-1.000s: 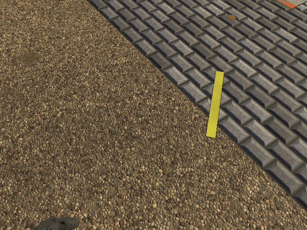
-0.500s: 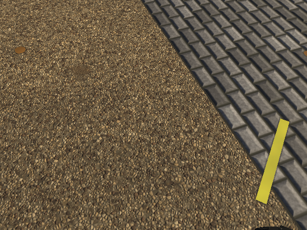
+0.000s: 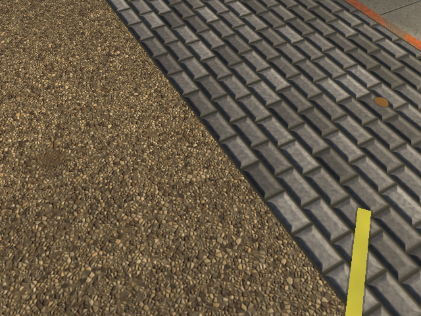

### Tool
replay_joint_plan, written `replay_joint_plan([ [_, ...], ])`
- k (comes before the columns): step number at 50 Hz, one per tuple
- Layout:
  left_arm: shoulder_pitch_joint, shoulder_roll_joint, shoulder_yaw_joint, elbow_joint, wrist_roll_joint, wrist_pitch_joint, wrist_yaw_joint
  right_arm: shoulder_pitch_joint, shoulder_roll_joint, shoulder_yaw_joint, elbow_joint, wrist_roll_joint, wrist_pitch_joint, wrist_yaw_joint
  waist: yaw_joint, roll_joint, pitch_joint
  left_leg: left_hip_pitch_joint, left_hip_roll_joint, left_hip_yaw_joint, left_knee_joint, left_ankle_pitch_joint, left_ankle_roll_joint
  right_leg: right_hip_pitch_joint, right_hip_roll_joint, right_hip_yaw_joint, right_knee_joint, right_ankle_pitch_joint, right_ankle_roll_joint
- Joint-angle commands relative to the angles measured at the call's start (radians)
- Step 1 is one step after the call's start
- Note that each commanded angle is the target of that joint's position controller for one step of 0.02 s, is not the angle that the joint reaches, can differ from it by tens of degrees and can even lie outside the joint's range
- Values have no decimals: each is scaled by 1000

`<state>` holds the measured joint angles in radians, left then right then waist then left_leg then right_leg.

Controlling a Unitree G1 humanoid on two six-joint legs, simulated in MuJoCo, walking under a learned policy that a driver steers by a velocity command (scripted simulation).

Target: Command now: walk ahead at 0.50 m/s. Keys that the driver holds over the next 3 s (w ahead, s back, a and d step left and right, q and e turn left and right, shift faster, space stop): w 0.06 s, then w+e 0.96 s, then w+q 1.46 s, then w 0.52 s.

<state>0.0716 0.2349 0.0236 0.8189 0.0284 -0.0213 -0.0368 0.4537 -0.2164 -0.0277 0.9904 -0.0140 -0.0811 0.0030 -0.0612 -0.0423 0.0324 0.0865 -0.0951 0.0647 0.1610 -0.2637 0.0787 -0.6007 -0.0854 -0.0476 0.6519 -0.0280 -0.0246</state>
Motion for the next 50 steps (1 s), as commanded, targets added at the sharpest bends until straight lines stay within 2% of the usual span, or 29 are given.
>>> replay_joint_plan([
  [1,-112,71,12,-93,-1,-22,5,47,-154,-30,-7,-7,-5,-13,12,102,74,21,315,-123,21,561,112,-22,30,-20,-62,-48,-35],
  [3,-37,84,20,-73,-1,-30,13,17,-168,-33,-1,-10,-3,-19,57,113,37,36,315,-100,129,796,90,112,77,-41,-104,-126,-71],
  [4,78,98,30,-34,0,-36,21,-4,-180,-37,1,-12,0,-19,109,114,-26,36,300,-70,259,909,74,242,114,-61,-138,-141,-94],
  [5,251,123,44,28,10,-45,31,-16,-172,-34,-1,-8,3,-19,177,85,-121,-42,259,-22,459,867,52,465,117,-53,-181,-103,-126],
  [6,416,210,69,63,32,-50,42,0,-126,-18,-36,9,-2,-17,221,-18,-243,-297,198,29,769,548,19,753,-95,210,-189,-181,-199],
  [7,444,289,91,78,23,-42,37,92,-69,-14,-40,18,-4,-5,167,-222,-324,-615,1,13,1087,-226,-16,938,-320,706,-315,-163,-338],
  [8,346,237,83,69,-21,-32,27,7,-143,-33,-49,-11,-3,-8,140,-83,-239,-715,66,-115,1154,-212,0,867,-267,712,-358,-210,-317],
  [9,253,182,70,52,-26,-31,24,-72,-140,-33,-76,-10,-12,-2,112,-32,-103,-746,115,-111,1124,-113,2,726,-238,562,-375,-188,-293],
  [10,211,134,59,48,-20,-33,22,-116,-124,-30,-86,-9,-19,1,92,17,-44,-719,149,-108,1059,-51,-2,619,-189,475,-406,-98,-267],
  [11,201,114,53,57,-21,-38,25,-126,-114,-29,-91,-18,-12,3,65,13,-11,-678,168,-107,1006,-30,-15,543,-149,413,-424,-17,-245],
  [12,198,96,47,69,-24,-42,27,-115,-101,-26,-93,-29,2,6,40,2,-15,-624,178,-106,964,-21,-33,489,-114,361,-442,30,-229],
  [15,246,134,59,87,-31,-56,31,-155,-84,-23,-120,-33,30,12,28,-1,-17,-607,176,-81,874,-9,-79,430,-84,312,-470,76,-247],
  [17,275,151,65,92,-30,-53,33,-249,-87,-21,-157,-31,37,13,46,-4,18,-656,183,-69,780,57,-106,407,-68,308,-501,13,-248],
  [19,312,145,65,98,-28,-50,32,-348,-88,-19,-192,-26,38,14,75,-7,40,-687,183,-65,670,142,-124,414,-52,309,-510,-5,-232],
  [22,363,151,70,102,-25,-47,31,-448,-86,-13,-229,-18,35,17,115,-16,30,-685,163,-68,553,232,-131,461,-40,313,-480,35,-210],
  [26,404,161,75,100,-14,-39,39,-539,-98,-8,-277,-8,26,16,146,-30,21,-665,132,-74,460,223,-124,537,-51,346,-400,149,-196],
  [28,378,177,82,85,-10,-36,47,-513,-118,-13,-285,-5,16,14,120,-41,12,-585,121,-90,398,173,-107,541,-62,377,-351,184,-171],
  [30,324,199,90,65,-10,-38,48,-378,-149,-26,-253,-5,3,4,53,-39,-30,-372,87,-78,323,109,-80,488,-44,389,-242,251,-137],
  [31,314,187,88,59,-16,-44,41,-251,-183,-41,-219,-14,-12,-8,-6,22,-100,-188,113,-101,262,110,-51,436,22,346,-69,243,-113],
  [32,311,122,71,22,-28,-54,35,-84,-264,-60,-211,-38,-22,-25,-65,147,-255,38,342,-323,225,-85,2,320,95,257,210,35,-86],
  [33,415,55,59,-9,-54,-50,36,-87,-346,-79,-213,-44,-4,-26,1,380,-319,199,548,-746,95,-199,97,27,233,145,427,-537,-64],
  [34,418,133,68,26,-23,-30,45,-150,-260,-68,-222,-33,10,-22,34,235,-218,94,533,-765,89,-298,110,-52,137,150,543,-498,-74],
  [35,358,139,71,30,-11,-25,36,-213,-168,-45,-241,-24,11,-18,40,113,-105,-27,480,-610,80,-250,90,-48,98,151,549,-397,-72],
  [36,315,117,68,22,-10,-23,26,-244,-131,-35,-237,-23,8,-15,50,86,-50,-111,430,-466,60,-95,73,-23,67,142,518,-332,-61],
  [37,291,110,69,16,0,-15,18,-240,-118,-30,-229,-22,3,-17,56,121,-32,-151,393,-363,46,15,55,-4,45,130,492,-307,-49],
  [39,278,98,67,6,8,8,2,-208,-118,-30,-205,-12,-14,-16,68,163,-31,-179,357,-245,35,184,44,15,36,111,488,-273,-31],
  [42,194,86,61,-31,6,24,-14,-164,-130,-37,-182,-1,-31,-11,69,140,-27,-155,364,-148,10,308,62,-58,20,100,475,-203,-15],
  [47,25,66,41,-96,4,22,-35,-119,-131,-41,-153,-6,-28,-9,46,130,24,-146,336,7,-15,365,60,-95,12,50,261,-41,0],
  [50,-73,56,28,-134,6,18,-46,-88,-156,-48,-136,-6,-25,-13,24,130,48,-131,346,70,-14,391,48,-34,18,-8,100,-1,-24],
])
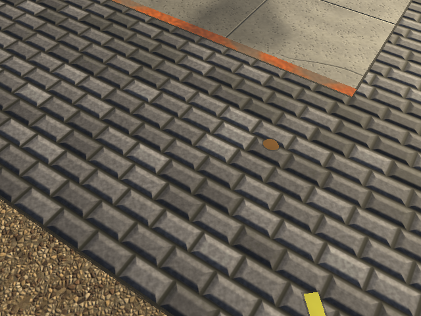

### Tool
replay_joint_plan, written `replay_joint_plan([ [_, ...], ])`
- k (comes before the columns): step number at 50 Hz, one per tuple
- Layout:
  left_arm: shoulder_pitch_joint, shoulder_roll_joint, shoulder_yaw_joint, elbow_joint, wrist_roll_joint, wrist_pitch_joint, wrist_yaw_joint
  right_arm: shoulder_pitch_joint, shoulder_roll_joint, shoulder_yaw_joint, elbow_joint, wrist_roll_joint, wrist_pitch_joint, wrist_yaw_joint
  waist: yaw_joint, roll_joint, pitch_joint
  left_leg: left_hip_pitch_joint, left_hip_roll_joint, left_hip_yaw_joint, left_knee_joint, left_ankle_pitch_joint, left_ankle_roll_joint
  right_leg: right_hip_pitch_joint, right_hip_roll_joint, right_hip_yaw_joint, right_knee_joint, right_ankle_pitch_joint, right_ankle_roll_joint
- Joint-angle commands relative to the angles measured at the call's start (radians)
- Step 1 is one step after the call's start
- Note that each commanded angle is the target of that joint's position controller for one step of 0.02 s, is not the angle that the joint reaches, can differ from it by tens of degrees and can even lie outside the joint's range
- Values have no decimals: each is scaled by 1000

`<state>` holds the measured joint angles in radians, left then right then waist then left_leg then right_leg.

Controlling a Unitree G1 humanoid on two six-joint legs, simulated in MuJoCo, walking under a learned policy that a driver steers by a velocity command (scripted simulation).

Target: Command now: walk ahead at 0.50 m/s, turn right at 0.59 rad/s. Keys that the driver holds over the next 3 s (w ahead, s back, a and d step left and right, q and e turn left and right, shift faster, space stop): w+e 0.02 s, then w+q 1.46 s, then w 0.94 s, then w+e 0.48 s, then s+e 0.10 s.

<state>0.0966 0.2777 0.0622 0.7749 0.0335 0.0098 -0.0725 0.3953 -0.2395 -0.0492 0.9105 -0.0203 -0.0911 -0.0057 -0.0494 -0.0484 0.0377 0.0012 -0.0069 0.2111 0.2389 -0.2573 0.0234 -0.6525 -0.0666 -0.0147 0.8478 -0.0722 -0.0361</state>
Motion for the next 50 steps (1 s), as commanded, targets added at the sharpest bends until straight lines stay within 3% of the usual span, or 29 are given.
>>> replay_joint_plan([
  [1,-119,16,-12,-101,2,-14,-13,-14,-141,-29,-49,1,-12,-6,7,134,49,-23,267,-61,-84,406,99,31,3,-57,-132,27,-24],
  [3,-143,13,-16,-109,11,-17,-7,43,-139,-25,-17,-1,-1,-6,-3,130,60,13,282,-58,-57,493,102,80,32,-70,-204,-44,-53],
  [5,-101,21,-13,-92,18,-23,10,65,-159,-25,12,-2,12,-4,24,147,38,51,291,-49,40,768,105,187,87,-95,-256,-144,-92],
  [6,-18,37,-5,-64,22,-32,19,66,-172,-24,23,0,20,-4,67,150,-9,62,286,-45,157,899,104,292,117,-101,-296,-166,-113],
  [7,145,56,6,-3,31,-47,30,57,-168,-19,28,10,27,-3,144,119,-99,1,252,-20,345,878,88,510,134,-107,-381,-98,-136],
  [8,320,129,28,43,53,-58,46,47,-127,-3,-1,20,26,2,212,43,-228,-209,207,-28,617,554,71,802,-44,75,-393,-162,-179],
  [9,350,234,49,42,45,-59,60,126,-7,22,-49,42,25,21,162,-207,-372,-583,21,-51,988,-305,24,1082,-395,574,-470,-131,-299],
  [10,343,225,52,32,7,-53,73,18,-141,-19,-41,28,32,4,199,-20,-338,-628,13,-250,1075,-265,40,972,-373,579,-517,-35,-269],
  [11,256,177,36,46,-2,-57,76,-36,-125,-22,-57,35,26,6,148,-15,-189,-643,57,-277,1040,-167,52,836,-321,383,-535,48,-230],
  [12,201,106,17,50,-3,-66,72,-25,-100,-16,-43,33,23,8,105,2,-99,-611,90,-261,964,-107,53,713,-270,276,-575,106,-183],
  [14,135,35,-3,54,-12,-82,74,33,-70,-16,0,0,51,13,46,-36,-39,-521,112,-250,900,-48,38,572,-196,132,-638,95,-117],
  [15,144,24,-7,60,-12,-92,74,43,-56,-18,9,-4,64,20,39,-39,-37,-492,107,-247,896,-31,34,540,-188,103,-659,103,-111],
  [19,200,50,3,98,-19,-122,79,-62,-32,-23,-24,-5,85,42,30,-23,20,-610,119,-236,850,96,20,544,-176,-4,-723,126,-107],
  [23,247,32,-3,125,-17,-122,86,-197,-23,-17,-70,-6,83,53,48,-14,61,-686,115,-210,687,225,12,579,-160,-98,-730,164,-103],
  [29,335,67,1,172,-13,-109,102,-368,-16,2,-146,-15,78,70,87,-8,87,-639,70,-93,438,225,66,710,-194,-199,-671,382,-87],
  [32,320,107,9,175,-9,-94,112,-315,-41,-9,-144,-17,80,62,45,-42,30,-516,-14,-36,407,83,127,782,-204,-245,-497,800,-73],
  [33,310,124,14,173,-6,-85,113,-251,-56,-17,-128,-17,79,57,13,-51,-12,-442,-50,-26,400,24,153,789,-207,-252,-380,899,-74],
  [34,303,139,19,167,-6,-75,111,-155,-79,-31,-103,-17,73,51,-27,-51,-71,-326,-79,-36,365,-13,180,760,-210,-250,-215,880,-74],
  [35,280,143,20,152,-10,-70,105,-5,-122,-53,-57,-27,64,39,-104,2,-147,-109,-75,-96,266,11,220,633,-186,-262,34,693,-47],
  [36,304,51,0,100,-23,-75,94,64,-246,-90,-46,-36,65,23,-94,182,-243,181,197,-480,234,-50,325,292,-83,-259,398,59,2],
  [37,256,58,4,35,-24,-87,79,25,-299,-99,-68,-5,75,25,-54,243,-306,302,357,-974,61,-16,447,-1,116,-68,632,-480,37],
  [38,140,82,5,13,-15,-98,73,-8,-268,-92,-62,11,83,18,-65,103,-174,219,334,-832,24,4,405,-107,36,49,620,-378,26],
  [39,137,73,0,7,-25,-112,70,-57,-215,-78,-61,16,81,12,-25,60,-76,84,309,-714,10,80,362,-88,-6,45,531,-282,20],
  [40,161,70,2,24,-23,-113,73,-104,-170,-66,-64,13,75,9,26,9,-16,-28,250,-616,-2,197,308,-26,-38,43,433,-246,24],
  [42,203,57,0,34,10,-77,71,-147,-133,-51,-73,23,57,3,78,32,-20,-140,168,-492,-15,336,271,92,-58,47,336,-229,53],
  [43,203,52,0,31,17,-61,68,-133,-133,-49,-71,25,44,6,83,33,-30,-149,147,-468,-10,409,270,103,-55,37,315,-228,65],
  [46,124,39,-4,-7,14,-39,60,-82,-174,-58,-66,23,31,10,68,64,-18,-179,116,-449,-36,397,261,60,-53,13,197,-152,95],
  [50,-42,45,-8,-66,8,-38,57,2,-175,-58,-61,21,35,11,3,100,9,-107,102,-480,-34,365,227,-29,-36,15,4,-16,106],
])
Over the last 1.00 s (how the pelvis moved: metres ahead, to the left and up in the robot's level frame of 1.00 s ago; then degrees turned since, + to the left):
0.52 -0.06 0.00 -28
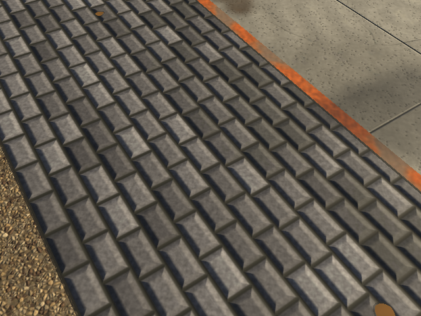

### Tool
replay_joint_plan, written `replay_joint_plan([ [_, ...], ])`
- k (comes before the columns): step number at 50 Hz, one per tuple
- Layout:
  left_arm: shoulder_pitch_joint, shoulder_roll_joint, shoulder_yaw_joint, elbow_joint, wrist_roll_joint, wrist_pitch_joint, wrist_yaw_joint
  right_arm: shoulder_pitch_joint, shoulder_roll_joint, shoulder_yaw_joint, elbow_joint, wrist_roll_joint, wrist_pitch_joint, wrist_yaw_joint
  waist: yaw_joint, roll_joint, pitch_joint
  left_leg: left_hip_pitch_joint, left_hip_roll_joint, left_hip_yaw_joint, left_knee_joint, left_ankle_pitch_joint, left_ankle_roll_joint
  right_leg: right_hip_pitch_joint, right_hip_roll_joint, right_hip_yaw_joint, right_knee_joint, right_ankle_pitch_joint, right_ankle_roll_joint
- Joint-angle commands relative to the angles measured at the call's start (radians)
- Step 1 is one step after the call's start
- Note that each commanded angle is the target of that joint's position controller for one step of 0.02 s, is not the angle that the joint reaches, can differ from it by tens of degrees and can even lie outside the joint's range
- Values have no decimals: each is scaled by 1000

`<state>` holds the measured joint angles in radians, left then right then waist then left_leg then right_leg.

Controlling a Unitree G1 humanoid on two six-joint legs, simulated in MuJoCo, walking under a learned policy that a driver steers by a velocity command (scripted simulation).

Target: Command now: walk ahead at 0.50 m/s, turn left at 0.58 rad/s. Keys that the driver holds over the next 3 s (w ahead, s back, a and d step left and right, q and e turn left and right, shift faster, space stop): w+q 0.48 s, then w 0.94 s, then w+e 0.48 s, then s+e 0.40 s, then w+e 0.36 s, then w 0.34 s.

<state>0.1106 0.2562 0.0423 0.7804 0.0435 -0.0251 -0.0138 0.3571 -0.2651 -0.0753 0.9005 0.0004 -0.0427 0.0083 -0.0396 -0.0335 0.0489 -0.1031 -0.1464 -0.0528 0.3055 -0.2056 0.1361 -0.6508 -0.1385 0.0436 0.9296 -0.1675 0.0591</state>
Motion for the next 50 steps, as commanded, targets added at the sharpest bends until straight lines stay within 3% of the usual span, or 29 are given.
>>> replay_joint_plan([
  [1,-87,66,10,-82,-4,-5,-4,57,-152,-32,-50,-1,-12,-4,-20,91,-4,23,242,-223,-91,320,109,-37,45,-41,-120,105,9],
  [6,-203,77,-1,-139,-15,-24,-11,110,-167,-35,-54,-14,-8,-16,-58,107,-4,120,267,-274,-14,438,95,-8,98,-37,-289,127,-17],
  [8,-156,101,3,-138,-19,-33,-9,74,-185,-39,-70,-18,-9,-24,-21,119,-10,106,280,-303,27,473,63,104,114,-20,-362,88,-41],
  [10,25,145,21,-87,-21,-45,6,10,-207,-43,-91,-19,-16,-20,66,113,-75,36,249,-297,175,619,20,372,163,-38,-416,12,-75],
  [11,167,174,34,-54,-14,-58,19,-5,-196,-40,-94,-11,-23,-10,142,53,-155,-32,180,-246,376,581,-5,575,124,-12,-478,27,-103],
  [12,329,250,49,-52,11,-63,37,17,-107,-14,-127,-2,-31,-3,186,-67,-320,-157,113,-165,672,263,-24,804,-125,239,-511,-214,-147],
  [13,268,326,65,-61,20,-49,36,142,-49,-3,-157,21,-26,-3,78,-316,-361,-455,-25,-76,879,-375,-47,928,-327,720,-668,-277,-249],
  [14,194,228,52,-74,1,-37,29,128,-132,-10,-116,-15,-7,-13,55,-141,-243,-528,80,-83,971,-295,-37,805,-300,713,-670,-399,-257],
  [15,132,138,30,-85,-9,-35,26,58,-141,-14,-115,-22,-2,-3,54,-26,-122,-518,119,-67,950,-194,-43,674,-247,530,-681,-359,-237],
  [16,108,103,20,-78,-7,-37,23,20,-122,-10,-120,-21,2,5,47,4,-64,-495,149,-54,908,-140,-54,589,-193,376,-700,-211,-216],
  [18,130,93,15,-51,-12,-50,26,4,-106,-8,-125,-36,22,24,33,-68,-38,-457,183,-35,866,-108,-73,522,-126,190,-727,-14,-186],
  [19,150,97,17,-38,-18,-62,22,0,-98,-6,-131,-36,32,30,30,-81,-44,-453,184,-26,865,-96,-77,518,-123,145,-731,70,-189],
  [21,176,105,22,-21,-27,-78,15,-48,-86,-1,-154,-34,42,41,29,-71,-41,-503,195,-19,855,-58,-85,536,-129,74,-750,169,-202],
  [24,205,109,26,-1,-27,-81,13,-150,-74,6,-192,-37,46,52,41,-56,-16,-594,214,-2,791,30,-102,565,-125,-23,-777,220,-211],
  [29,255,115,25,41,-25,-80,6,-307,-27,36,-236,-36,30,64,73,-54,19,-509,190,64,457,169,-98,556,-85,-147,-792,283,-199],
  [33,329,146,29,92,-27,-63,11,-376,-40,42,-256,-46,23,60,89,-56,36,-443,166,122,308,81,-55,656,-129,-162,-750,408,-197],
  [35,337,168,30,113,-27,-50,15,-329,-55,36,-241,-53,15,49,57,-70,-2,-345,120,151,259,-11,-18,712,-137,-182,-626,681,-189],
  [36,336,173,29,121,-29,-42,17,-228,-65,29,-206,-57,6,42,7,-62,-61,-216,89,160,203,-6,5,710,-125,-204,-488,780,-179],
  [37,333,157,21,118,-34,-37,18,-66,-93,14,-146,-67,-6,32,-60,-28,-157,14,87,141,159,36,30,619,-91,-236,-294,710,-158],
  [38,334,94,1,69,-49,-42,12,87,-182,-11,-118,-86,-10,15,-112,100,-300,325,328,-147,145,-74,101,349,-32,-249,20,350,-127],
  [39,388,49,-3,40,-48,-41,1,110,-267,-32,-110,-56,-3,4,-65,273,-388,476,575,-595,36,25,210,60,143,-187,320,-398,-95],
  [40,269,139,24,37,-31,-33,9,78,-240,-30,-108,-21,1,-3,-83,120,-299,406,524,-519,28,112,186,-27,104,-39,375,-334,-107],
  [41,225,111,18,21,-42,-42,4,12,-188,-15,-99,-18,-4,-7,-43,110,-166,272,479,-359,11,210,158,-40,68,-26,338,-248,-116],
  [42,227,95,14,32,-42,-46,1,-38,-132,0,-98,-20,-10,-4,-3,80,-103,161,426,-266,-23,270,116,4,40,-26,260,-196,-118],
  [44,285,76,13,66,-16,-20,-5,-95,-76,17,-92,-13,-23,-4,60,106,-63,20,359,-154,-86,292,72,113,22,-31,182,-154,-97],
  [46,282,61,14,69,-8,-2,-17,-70,-80,17,-72,-8,-39,-3,72,102,-59,-13,341,-122,-129,309,83,129,29,-47,157,-120,-83],
  [50,127,55,15,24,-7,5,-24,-6,-97,12,-28,-4,-47,-3,48,89,16,-3,328,-79,-199,269,93,1,6,-60,32,23,-53],
])
Over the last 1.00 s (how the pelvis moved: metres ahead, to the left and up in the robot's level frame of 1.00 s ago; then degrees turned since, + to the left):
0.52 0.04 0.00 23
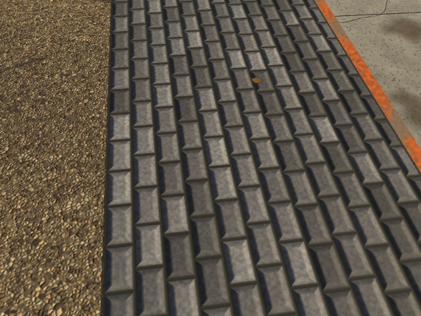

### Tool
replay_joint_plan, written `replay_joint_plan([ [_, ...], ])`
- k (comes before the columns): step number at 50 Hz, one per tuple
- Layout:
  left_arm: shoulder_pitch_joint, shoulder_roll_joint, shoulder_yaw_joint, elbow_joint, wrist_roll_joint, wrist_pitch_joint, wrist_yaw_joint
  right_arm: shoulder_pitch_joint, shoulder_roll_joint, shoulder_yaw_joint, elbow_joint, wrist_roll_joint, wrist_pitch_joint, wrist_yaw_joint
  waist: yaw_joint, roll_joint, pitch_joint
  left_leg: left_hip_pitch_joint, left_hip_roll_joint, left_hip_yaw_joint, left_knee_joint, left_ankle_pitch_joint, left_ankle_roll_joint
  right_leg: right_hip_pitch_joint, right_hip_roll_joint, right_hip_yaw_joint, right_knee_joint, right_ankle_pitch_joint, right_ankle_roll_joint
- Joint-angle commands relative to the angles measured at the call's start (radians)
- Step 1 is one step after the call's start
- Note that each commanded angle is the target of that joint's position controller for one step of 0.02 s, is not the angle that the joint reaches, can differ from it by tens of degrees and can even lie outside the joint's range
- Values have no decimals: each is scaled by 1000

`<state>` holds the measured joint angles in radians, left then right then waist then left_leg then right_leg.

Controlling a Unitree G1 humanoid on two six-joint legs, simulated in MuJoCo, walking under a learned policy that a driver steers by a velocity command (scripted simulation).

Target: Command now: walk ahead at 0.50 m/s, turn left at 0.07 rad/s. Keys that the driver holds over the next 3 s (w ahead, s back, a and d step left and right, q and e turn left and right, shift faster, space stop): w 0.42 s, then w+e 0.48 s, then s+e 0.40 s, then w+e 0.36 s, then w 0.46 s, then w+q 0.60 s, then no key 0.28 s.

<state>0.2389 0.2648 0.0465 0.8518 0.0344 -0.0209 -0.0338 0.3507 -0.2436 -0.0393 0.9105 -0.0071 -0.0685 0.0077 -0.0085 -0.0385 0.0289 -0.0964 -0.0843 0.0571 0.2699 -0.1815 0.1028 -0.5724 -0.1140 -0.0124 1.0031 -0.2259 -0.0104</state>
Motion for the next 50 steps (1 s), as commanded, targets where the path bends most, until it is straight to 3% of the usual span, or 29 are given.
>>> replay_joint_plan([
  [1,-38,46,10,-58,1,-1,-4,15,-116,-23,-29,3,-21,-2,10,91,45,3,260,-176,-166,254,123,-94,-18,-6,-87,114,20],
  [7,-225,34,-6,-116,-7,-10,-4,110,-125,-20,31,-5,-22,-7,-42,94,75,109,267,-124,-147,370,101,-78,27,-48,-332,226,-6],
  [10,-259,47,-5,-137,-6,-18,-1,128,-139,-21,57,-12,-18,-17,-38,95,85,194,299,-124,-102,475,90,-57,52,-56,-401,164,-46],
  [12,-195,59,2,-121,-7,-26,7,99,-155,-23,63,-16,-17,-23,3,106,52,215,301,-101,-2,711,68,64,97,-77,-442,85,-82],
  [13,-98,75,12,-90,-6,-31,15,85,-166,-26,66,-19,-15,-24,46,109,-2,214,289,-87,119,841,54,184,134,-90,-464,52,-101],
  [14,72,94,24,-32,1,-41,26,69,-165,-25,67,-16,-11,-23,120,80,-94,157,247,-51,318,832,34,394,150,-95,-526,92,-128],
  [15,253,169,46,9,25,-49,39,76,-130,-12,41,-7,-14,-22,177,1,-218,-43,197,-19,609,526,17,665,-36,104,-537,23,-178],
  [16,293,278,74,22,27,-45,37,201,-28,4,30,24,-15,-9,113,-252,-328,-404,-17,3,983,-244,-28,908,-313,623,-655,-39,-322],
  [17,201,213,62,11,-15,-35,27,123,-123,-18,37,-7,-13,-14,98,-84,-261,-494,23,-150,1059,-300,-6,821,-272,674,-725,-77,-296],
  [18,90,156,47,-6,-23,-36,25,56,-121,-22,15,-5,-16,-9,56,-35,-114,-522,78,-141,1040,-210,-2,674,-246,499,-736,-68,-272],
  [19,41,96,31,-8,-18,-42,21,16,-104,-17,8,-5,-20,-6,39,16,-52,-499,115,-129,985,-148,-3,565,-204,397,-773,19,-250],
  [21,23,48,15,19,-21,-54,25,26,-72,-12,15,-25,3,3,-11,-20,-9,-411,157,-114,892,-109,-23,435,-125,245,-819,129,-199],
  [23,74,54,14,51,-26,-68,23,10,-53,-9,9,-36,18,13,-19,-24,-11,-394,165,-83,847,-91,-46,411,-100,211,-836,235,-212],
  [26,123,89,24,79,-33,-73,26,-106,-45,-4,-34,-38,26,20,-12,-9,30,-477,188,-54,717,-11,-94,406,-78,183,-878,231,-234],
  [29,159,90,26,92,-33,-66,26,-240,-41,4,-80,-28,24,20,20,-15,57,-498,179,-36,521,88,-130,415,-46,165,-883,231,-222],
  [34,226,107,34,105,-25,-58,30,-382,-49,10,-135,-14,16,13,70,-34,36,-457,136,-31,354,153,-138,491,-45,187,-798,350,-205],
  [37,199,129,45,91,-17,-50,38,-372,-80,2,-153,-9,2,7,47,-49,22,-377,123,-56,287,79,-116,515,-69,239,-726,390,-183],
  [39,150,145,53,74,-20,-49,39,-222,-108,-13,-116,-12,-15,-3,-27,-31,-28,-166,93,-45,196,36,-90,471,-44,243,-589,437,-152],
  [40,149,118,47,67,-25,-53,34,-80,-153,-31,-78,-29,-30,-15,-80,44,-115,35,143,-95,148,17,-58,399,28,193,-384,395,-129],
  [41,162,42,30,20,-48,-56,32,65,-246,-53,-80,-55,-37,-30,-120,194,-278,289,409,-384,96,-185,2,209,129,101,-74,111,-93],
  [42,242,17,27,-4,-53,-49,34,41,-302,-68,-78,-48,-18,-26,-60,372,-309,356,553,-740,-33,-262,82,-34,220,44,108,-347,-88],
  [43,224,85,40,32,-28,-31,39,-38,-194,-48,-97,-36,-6,-23,-29,195,-184,236,512,-669,-33,-370,78,-78,132,88,200,-278,-100],
  [44,171,81,42,31,-20,-28,28,-108,-116,-29,-111,-27,-7,-19,-16,106,-78,114,457,-516,-50,-314,58,-70,96,92,188,-182,-96],
  [46,127,53,43,23,-9,-13,15,-142,-71,-14,-107,-23,-19,-24,12,127,-1,-9,385,-289,-74,34,26,-21,54,73,137,-105,-65],
  [48,142,39,44,20,-3,14,14,-119,-73,-13,-90,-14,-38,-26,42,133,-18,-33,368,-140,-8,582,33,26,70,46,149,-107,-28],
  [50,117,31,44,0,-5,26,14,-106,-92,-18,-84,-4,-45,-28,57,142,-46,-18,362,-43,29,825,43,10,91,26,120,-74,-6],
])
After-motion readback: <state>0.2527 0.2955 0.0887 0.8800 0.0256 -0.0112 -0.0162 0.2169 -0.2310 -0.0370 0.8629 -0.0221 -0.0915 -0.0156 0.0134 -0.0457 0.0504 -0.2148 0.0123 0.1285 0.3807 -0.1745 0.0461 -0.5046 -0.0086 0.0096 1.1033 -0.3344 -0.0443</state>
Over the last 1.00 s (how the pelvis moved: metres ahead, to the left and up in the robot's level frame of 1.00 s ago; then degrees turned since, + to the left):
0.51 0.10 0.00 24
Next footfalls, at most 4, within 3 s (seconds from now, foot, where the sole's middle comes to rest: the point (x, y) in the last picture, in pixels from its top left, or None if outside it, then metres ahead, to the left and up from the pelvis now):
0.28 right None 0.33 -0.12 -0.78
0.80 left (192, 281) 0.61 0.06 -0.78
1.24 right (259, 258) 0.69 -0.17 -0.78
1.60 left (200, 258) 0.69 0.03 -0.78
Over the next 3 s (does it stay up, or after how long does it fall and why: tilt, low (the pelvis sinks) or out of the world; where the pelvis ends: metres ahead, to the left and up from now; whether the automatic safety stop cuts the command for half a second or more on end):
stays up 1.07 -0.50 -0.02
